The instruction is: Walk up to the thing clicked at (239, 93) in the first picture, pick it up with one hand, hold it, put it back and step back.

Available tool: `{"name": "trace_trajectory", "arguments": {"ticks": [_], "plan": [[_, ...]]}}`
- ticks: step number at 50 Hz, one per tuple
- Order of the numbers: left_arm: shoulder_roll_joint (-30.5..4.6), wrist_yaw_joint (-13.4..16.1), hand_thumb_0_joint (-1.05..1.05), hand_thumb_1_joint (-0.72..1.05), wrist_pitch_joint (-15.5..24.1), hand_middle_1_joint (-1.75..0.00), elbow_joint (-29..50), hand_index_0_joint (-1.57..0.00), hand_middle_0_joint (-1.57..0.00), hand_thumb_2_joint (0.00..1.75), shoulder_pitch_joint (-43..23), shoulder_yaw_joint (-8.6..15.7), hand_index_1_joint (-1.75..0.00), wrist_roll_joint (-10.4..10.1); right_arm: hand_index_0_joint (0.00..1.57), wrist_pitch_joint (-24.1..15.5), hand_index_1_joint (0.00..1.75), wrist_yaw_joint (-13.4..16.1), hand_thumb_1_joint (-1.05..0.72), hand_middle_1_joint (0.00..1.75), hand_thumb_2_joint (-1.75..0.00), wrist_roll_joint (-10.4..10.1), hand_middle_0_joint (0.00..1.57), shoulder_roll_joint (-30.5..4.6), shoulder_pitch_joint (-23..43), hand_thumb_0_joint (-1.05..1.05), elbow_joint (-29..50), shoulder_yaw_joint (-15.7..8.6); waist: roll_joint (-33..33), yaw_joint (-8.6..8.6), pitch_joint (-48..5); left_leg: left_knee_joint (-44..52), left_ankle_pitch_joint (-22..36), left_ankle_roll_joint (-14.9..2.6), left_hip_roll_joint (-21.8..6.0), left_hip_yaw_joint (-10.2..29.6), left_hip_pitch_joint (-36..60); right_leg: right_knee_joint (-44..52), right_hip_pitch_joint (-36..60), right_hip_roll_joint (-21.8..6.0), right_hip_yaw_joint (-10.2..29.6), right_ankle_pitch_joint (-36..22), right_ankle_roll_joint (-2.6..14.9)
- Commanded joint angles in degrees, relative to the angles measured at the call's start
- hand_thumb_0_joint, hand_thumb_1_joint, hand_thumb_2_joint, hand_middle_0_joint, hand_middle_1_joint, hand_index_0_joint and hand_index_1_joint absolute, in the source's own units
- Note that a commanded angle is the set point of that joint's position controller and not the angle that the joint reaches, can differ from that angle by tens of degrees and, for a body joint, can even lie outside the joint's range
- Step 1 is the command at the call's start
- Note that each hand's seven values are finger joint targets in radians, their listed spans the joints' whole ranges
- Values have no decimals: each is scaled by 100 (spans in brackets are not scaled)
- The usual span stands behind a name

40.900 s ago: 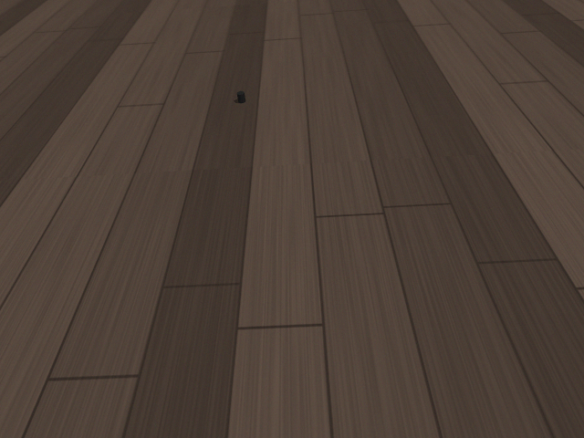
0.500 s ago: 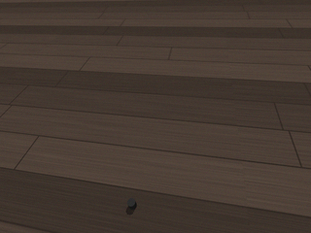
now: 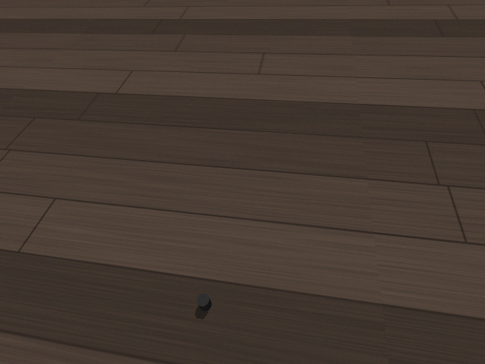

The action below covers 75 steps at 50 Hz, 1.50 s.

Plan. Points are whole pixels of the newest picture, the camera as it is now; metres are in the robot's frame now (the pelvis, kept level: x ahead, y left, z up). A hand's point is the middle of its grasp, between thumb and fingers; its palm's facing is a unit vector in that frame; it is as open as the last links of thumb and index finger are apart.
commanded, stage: step back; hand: left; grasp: from above
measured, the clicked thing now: (204, 302) +0.45 +0.26 -0.75
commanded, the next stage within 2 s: none
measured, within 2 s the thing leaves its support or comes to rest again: neither
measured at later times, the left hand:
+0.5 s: hand out of the picture +0.07 +0.32 -0.17, palm faces -0.09 -0.93 -0.35, open 7.4 cm
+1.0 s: hand out of the picture -0.04 +0.32 -0.15, palm faces -0.05 -0.92 -0.39, open 7.4 cm
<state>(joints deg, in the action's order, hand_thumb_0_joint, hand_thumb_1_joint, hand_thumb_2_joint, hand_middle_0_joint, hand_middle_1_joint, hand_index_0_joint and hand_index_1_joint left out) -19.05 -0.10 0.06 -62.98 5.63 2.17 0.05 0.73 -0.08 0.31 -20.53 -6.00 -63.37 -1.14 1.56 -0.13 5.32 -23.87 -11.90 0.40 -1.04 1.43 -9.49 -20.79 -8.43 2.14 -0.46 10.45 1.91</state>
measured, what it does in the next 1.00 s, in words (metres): walks backwards: left foot, then right foot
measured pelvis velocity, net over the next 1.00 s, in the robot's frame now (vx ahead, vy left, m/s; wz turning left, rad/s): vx -0.19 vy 0.07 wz -0.02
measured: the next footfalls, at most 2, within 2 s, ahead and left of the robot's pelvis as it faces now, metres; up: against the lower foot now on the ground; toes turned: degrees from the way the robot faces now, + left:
left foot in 0.22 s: -0.02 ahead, +0.15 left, +0.00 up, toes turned -3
right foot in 0.66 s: -0.08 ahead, -0.06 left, +0.00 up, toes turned -1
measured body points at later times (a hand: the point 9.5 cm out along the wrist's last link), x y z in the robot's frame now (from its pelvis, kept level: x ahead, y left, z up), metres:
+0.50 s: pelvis -0.07 +0.07 -0.01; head +0.01 +0.09 +0.43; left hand +0.08 +0.37 -0.15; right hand +0.00 -0.25 -0.12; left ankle -0.06 +0.15 -0.75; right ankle -0.12 -0.07 -0.67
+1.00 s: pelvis -0.19 +0.07 -0.02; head -0.12 +0.06 +0.42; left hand -0.04 +0.37 -0.13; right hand -0.11 -0.27 -0.14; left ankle -0.23 +0.19 -0.72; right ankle -0.12 -0.06 -0.75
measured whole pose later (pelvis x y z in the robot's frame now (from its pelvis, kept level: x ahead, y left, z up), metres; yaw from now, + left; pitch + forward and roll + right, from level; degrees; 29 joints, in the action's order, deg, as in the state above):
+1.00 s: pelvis -0.19 +0.07 -0.02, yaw -1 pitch -1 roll +0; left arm -20.2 0.4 -2.9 -43.4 5.4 3.6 2.1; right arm 1.9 1.5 0.3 -24.3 -9.8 -50.8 -2.7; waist 0.4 0.0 10.1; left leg -45.4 -27.9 1.1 2.8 4.4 -15.6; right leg -33.4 -21.6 -0.1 1.0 11.1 0.4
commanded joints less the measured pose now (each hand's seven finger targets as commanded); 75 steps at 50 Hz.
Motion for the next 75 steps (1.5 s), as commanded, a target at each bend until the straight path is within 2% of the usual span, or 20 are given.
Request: {"name": "trace_trajectory", "arguments": {"ticks": [1,5,10,12,14,18,26,33,36,43,48,51,53,54,55,58,66,72,74,75], "plan": [[-1789,160,0,90,58,-30,742,-20,-20,90,-257,447,-30,6,20,23,30,66,-90,30,-90,-49,20,-1090,-71,0,595,-298,-975,-32,-724,-1734,-811,-188,280,15,-422,192,114,-1902,1562,-2940,1030],[-1654,154,0,90,-26,-30,1209,-20,-20,90,-624,437,-30,147,20,121,30,24,-90,30,-90,-62,20,-1196,-437,0,816,-420,-1109,-130,-903,-2712,-1772,-313,244,332,-557,-244,-318,-1982,1352,-2727,1248],[-1569,147,0,90,-228,-30,1419,-20,-20,90,-550,344,-30,55,20,20,30,47,-90,30,-90,56,20,-1063,-591,0,944,-431,-617,-194,-837,134,650,-157,170,-78,-196,-1407,-141,-1126,780,-2098,515],[-1245,138,0,90,-273,-30,1579,-20,-20,90,-470,305,-30,-67,20,-42,30,96,-90,30,-90,192,20,-1636,-544,0,1040,-593,647,-91,-922,231,3394,-588,-1105,1523,556,-2540,-1180,28,516,283,79],[-1219,236,0,90,-319,-30,1559,-20,-20,90,-286,284,-30,45,20,-61,30,119,-90,30,-90,145,20,-2023,-463,0,1229,-661,964,-216,-954,43,4244,-1399,-1937,2128,575,-3784,-1684,415,1010,2765,-58],[-1366,220,0,90,-337,-30,1458,-20,-20,90,-106,341,-30,-28,20,-86,30,235,-90,30,-90,149,20,-1522,43,0,1489,-537,678,69,-715,-279,4259,-938,-1146,1070,722,-4741,-2123,467,1247,1874,-63],[-1239,184,0,90,-207,-30,1853,-20,-20,90,-116,418,-30,66,20,-60,30,296,-90,30,-90,75,20,-1461,-579,0,1550,-550,524,-309,-969,-678,3966,-1343,-1357,1231,1700,-2871,-1976,79,810,1810,-302],[-1273,121,0,90,-111,-30,1533,-20,-20,90,726,493,-30,173,20,5,30,186,-90,30,-90,-20,20,-1516,63,0,1778,-523,214,152,-1103,-1001,1689,-863,-1031,953,-191,-570,74,-183,481,-341,87],[-2169,97,0,90,-84,-30,1913,-20,-20,90,130,665,-30,192,20,77,30,214,-90,30,-90,-61,20,-1170,136,0,1807,-461,-1896,250,-552,-3704,-2441,-98,731,231,-1160,215,-804,-2432,3192,-1788,1746],[-1436,156,0,90,-103,-30,2249,-20,-20,90,9,546,-30,185,20,43,30,207,-90,30,-90,-63,20,-1279,-540,0,1511,-377,-860,124,-507,-4025,-1725,100,869,556,-1596,-339,-120,-1219,1453,-1850,1059],[-1454,171,0,90,-200,-30,2333,-20,-20,90,299,560,-30,190,20,-49,30,216,-90,30,-90,3,20,-1153,-592,0,1658,-367,-1312,204,-1150,-1394,-1661,55,221,210,-1333,-925,1039,-1451,1432,-2429,983],[-1552,93,0,90,-331,-30,2390,-20,-20,90,133,529,-30,93,20,-93,30,194,-90,30,-90,110,20,-1123,-965,0,1491,-462,-1050,-35,-1046,448,297,-43,292,-136,-181,-1458,195,-1081,1127,-1668,549],[-1133,73,0,90,-340,-30,2491,-20,-20,90,256,433,-30,51,20,-98,30,170,-90,30,-90,292,20,-1971,-726,0,1599,-662,1004,22,-894,621,1293,-693,-1574,2392,628,-2757,-1984,153,526,1484,-13],[-1426,176,0,90,-330,-30,2520,-20,-20,90,-224,565,-30,141,20,-79,30,144,-90,30,-90,202,20,-2369,-516,0,1731,-727,1236,-340,-586,708,1361,-1620,-2355,2933,-643,-3825,-1724,344,870,2711,-169],[-1566,198,0,90,-330,-30,2472,-20,-20,90,-398,604,-30,203,20,-129,30,178,-90,30,-90,206,20,-2271,-284,0,1779,-733,1029,-328,-345,734,1374,-1797,-2416,3018,-1102,-4655,-1551,243,1252,2573,-164],[-1399,134,0,90,-342,-30,2123,-20,-20,90,507,598,-30,37,20,-154,30,227,-90,30,-90,214,20,-1513,307,0,1927,-516,491,347,-398,73,2589,-1068,-1171,999,-11,-5205,-2245,503,1353,1698,-70],[-1289,108,0,90,-271,-30,2190,-20,-20,90,423,557,-30,117,20,-115,30,264,-90,30,-90,105,20,-1608,-511,0,1921,-616,784,-208,-742,-336,2644,-1512,-1478,1110,999,-3607,-2035,144,910,1946,-455],[-1274,13,0,90,-181,-30,1689,-20,-20,90,1289,613,-30,166,20,34,30,181,-90,30,-90,89,20,-1756,32,0,2147,-618,873,182,-1037,-847,1236,-967,-1119,780,-462,-595,-4,-71,105,428,-91],[-1712,7,0,90,-143,-30,1684,-20,-20,90,1389,722,-30,278,20,82,30,157,-90,30,-90,5,20,-1400,63,0,2216,-528,-284,239,-903,-1701,-350,-402,-317,634,-1647,-229,245,-878,1614,479,271],[-2254,-17,0,90,-169,-30,1938,-20,-20,90,880,832,-30,234,20,85,30,223,-90,30,-90,-28,20,-1130,127,0,2287,-488,-1709,306,-541,-3026,-2093,-79,684,177,-1997,405,-803,-2002,2824,778,1053]]}}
